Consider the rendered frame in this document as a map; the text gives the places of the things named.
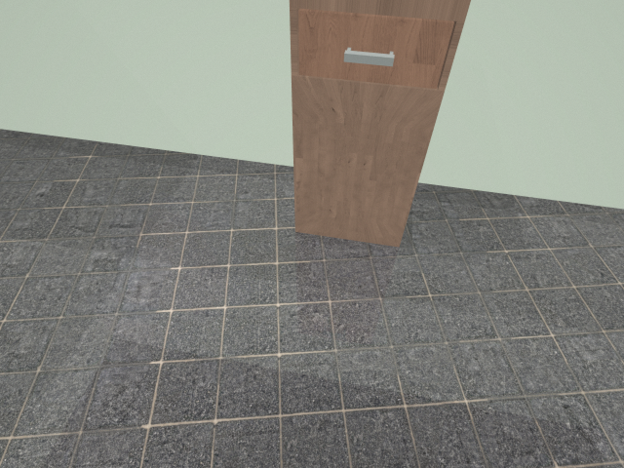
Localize handle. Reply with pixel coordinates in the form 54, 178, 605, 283
344, 48, 395, 66

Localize drawer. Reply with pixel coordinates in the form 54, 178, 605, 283
298, 9, 454, 89

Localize cabinet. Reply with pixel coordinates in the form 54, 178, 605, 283
290, 0, 471, 247

